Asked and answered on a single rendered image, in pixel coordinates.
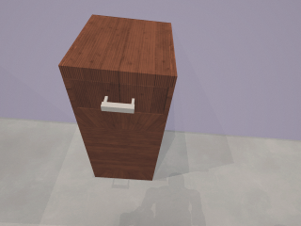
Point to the handle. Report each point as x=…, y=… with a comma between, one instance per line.
x=118, y=107

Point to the cabinet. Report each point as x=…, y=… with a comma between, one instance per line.
x=122, y=50

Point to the drawer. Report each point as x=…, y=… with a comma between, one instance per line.
x=91, y=94

